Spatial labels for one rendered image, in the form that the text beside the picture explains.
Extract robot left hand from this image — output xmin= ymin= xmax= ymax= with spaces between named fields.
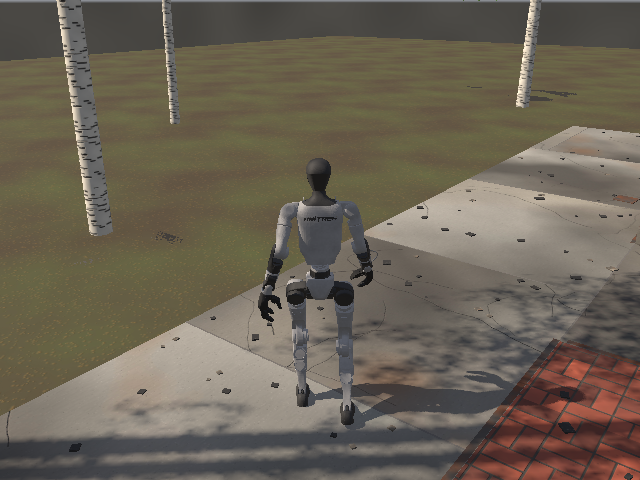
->
xmin=258 ymin=292 xmax=282 ymax=322

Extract robot right hand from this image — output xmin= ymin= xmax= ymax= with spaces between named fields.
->
xmin=350 ymin=268 xmax=373 ymax=287

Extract right robot upper arm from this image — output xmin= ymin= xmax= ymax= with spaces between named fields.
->
xmin=340 ymin=201 xmax=367 ymax=254

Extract robot left forearm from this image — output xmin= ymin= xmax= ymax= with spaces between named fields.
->
xmin=261 ymin=244 xmax=283 ymax=295

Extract robot left foot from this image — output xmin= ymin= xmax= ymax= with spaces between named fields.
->
xmin=296 ymin=383 xmax=310 ymax=407

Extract left robot upper arm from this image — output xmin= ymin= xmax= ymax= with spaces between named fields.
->
xmin=273 ymin=202 xmax=299 ymax=260

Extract right robot shin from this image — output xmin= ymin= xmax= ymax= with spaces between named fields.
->
xmin=339 ymin=339 xmax=354 ymax=411

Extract robot right forearm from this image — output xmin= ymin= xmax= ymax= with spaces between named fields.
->
xmin=356 ymin=238 xmax=373 ymax=273

